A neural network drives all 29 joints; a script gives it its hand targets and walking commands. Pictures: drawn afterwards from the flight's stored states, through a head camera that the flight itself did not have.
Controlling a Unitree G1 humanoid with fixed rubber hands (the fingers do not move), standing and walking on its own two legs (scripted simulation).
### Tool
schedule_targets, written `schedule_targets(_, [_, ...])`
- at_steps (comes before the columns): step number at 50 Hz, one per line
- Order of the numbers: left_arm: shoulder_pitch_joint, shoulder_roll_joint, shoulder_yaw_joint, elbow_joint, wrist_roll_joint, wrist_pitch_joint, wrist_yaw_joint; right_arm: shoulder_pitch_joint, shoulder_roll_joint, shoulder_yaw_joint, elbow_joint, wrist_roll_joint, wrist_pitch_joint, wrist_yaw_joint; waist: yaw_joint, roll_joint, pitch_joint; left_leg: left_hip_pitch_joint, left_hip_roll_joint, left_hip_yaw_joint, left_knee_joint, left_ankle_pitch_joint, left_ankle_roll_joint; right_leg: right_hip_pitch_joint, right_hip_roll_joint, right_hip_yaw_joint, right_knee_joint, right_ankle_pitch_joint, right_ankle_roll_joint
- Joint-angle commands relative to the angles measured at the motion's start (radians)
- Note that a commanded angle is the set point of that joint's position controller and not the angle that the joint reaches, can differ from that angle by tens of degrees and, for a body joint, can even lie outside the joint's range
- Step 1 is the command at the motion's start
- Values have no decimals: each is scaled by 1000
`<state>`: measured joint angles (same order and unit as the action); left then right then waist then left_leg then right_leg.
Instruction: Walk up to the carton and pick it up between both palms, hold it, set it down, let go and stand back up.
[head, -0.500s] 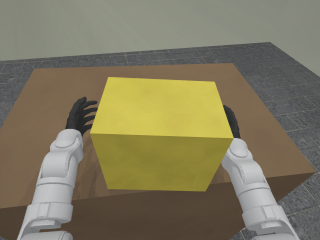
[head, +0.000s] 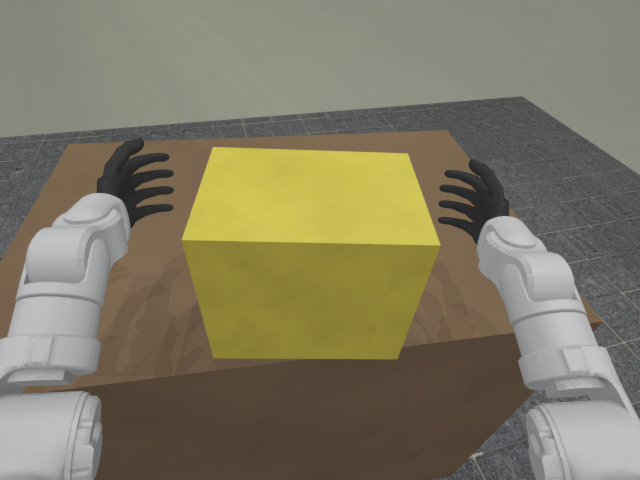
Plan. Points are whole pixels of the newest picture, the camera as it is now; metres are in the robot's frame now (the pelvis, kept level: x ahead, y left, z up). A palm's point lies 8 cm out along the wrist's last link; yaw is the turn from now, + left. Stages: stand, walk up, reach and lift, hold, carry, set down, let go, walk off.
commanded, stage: set down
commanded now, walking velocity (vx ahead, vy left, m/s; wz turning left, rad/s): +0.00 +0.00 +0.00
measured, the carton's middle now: (309, 257) +0.38 -0.01 +0.11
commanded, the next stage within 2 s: none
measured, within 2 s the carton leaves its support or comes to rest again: neither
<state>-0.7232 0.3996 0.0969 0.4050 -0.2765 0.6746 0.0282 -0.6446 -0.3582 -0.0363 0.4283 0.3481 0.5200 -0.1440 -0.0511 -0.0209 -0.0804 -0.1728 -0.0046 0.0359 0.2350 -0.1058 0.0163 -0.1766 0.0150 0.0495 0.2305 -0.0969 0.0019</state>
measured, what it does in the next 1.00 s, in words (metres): stands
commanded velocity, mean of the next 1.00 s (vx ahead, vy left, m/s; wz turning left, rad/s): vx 0.00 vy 0.00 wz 0.00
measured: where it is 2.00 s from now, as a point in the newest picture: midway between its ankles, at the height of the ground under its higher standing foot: outside the picture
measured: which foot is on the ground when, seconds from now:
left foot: down 0.00-1.00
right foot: down 0.00-1.00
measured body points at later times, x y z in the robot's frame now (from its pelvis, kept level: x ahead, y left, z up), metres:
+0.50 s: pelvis -0.01 +0.00 +0.00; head -0.02 +0.01 +0.45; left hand +0.41 +0.22 +0.26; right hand +0.39 -0.23 +0.23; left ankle +0.01 +0.11 -0.75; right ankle +0.01 -0.12 -0.75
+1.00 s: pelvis -0.01 +0.00 +0.00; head -0.02 +0.01 +0.45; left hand +0.34 +0.22 +0.18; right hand +0.32 -0.23 +0.18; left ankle +0.01 +0.11 -0.75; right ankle +0.01 -0.12 -0.75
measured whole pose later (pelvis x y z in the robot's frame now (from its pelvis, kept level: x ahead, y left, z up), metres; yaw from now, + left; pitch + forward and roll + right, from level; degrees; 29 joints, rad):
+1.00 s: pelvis -0.01 +0.00 +0.00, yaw -1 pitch -2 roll +0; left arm -0.42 0.37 0.18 -0.13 -0.25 0.90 -0.03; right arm -0.32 -0.37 -0.12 -0.10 0.38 0.72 -0.18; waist -0.01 -0.04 -0.01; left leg -0.08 0.00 0.04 0.18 -0.07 0.01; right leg -0.10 0.02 0.07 0.21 -0.08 0.00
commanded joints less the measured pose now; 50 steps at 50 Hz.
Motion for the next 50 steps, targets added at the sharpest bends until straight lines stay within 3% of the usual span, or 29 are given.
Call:
schedule_targets(1, [-460,198,44,-101,-22,-22,5,-483,-157,-72,-133,-4,-6,-5,13,26,-313,130,3,-29,9,111,11,64,2,3,0,42,3])
schedule_targets(9, [-584,249,0,-119,-89,5,14,-616,-205,-111,-141,-13,32,5,-23,41,-463,159,6,-36,34,181,-3,72,3,-2,15,88,-17])
schedule_targets(18, [-612,288,35,-108,-76,94,-15,-652,-209,-86,-109,27,107,0,-9,53,-415,131,-1,-34,14,226,-15,138,0,6,3,158,-8])
schedule_targets(24, [-509,255,80,-126,-31,134,-66,-538,-198,-72,-148,52,142,-15,-6,43,-362,151,-6,-35,-26,258,-28,229,0,16,-20,260,2])
schedule_targets(30, [-300,172,144,-288,47,145,-126,-307,-167,-99,-346,43,147,-37,8,20,-297,169,-6,-25,-84,304,-43,346,0,29,-48,354,-6])
schedule_targets(33, [-243,151,155,-441,60,143,-124,-238,-157,-126,-493,32,139,-49,11,20,-285,161,-2,-14,-92,309,-46,356,-2,33,-53,320,-17])
schedule_targets(38, [-219,176,137,-658,6,148,-60,-221,-177,-165,-699,17,132,-51,9,16,-342,154,15,4,-53,270,-36,278,-10,32,-33,149,-32])
schedule_targets(43, [-105,160,141,-690,5,170,-31,-86,-172,-157,-708,21,152,-40,33,42,-288,124,21,14,-47,162,-21,231,-17,27,-16,41,-27])
schedule_targets(50, [57,99,145,-712,34,176,-69,81,-149,-137,-726,30,172,-32,53,37,-154,108,23,24,-86,96,-21,237,-17,29,-36,33,-15])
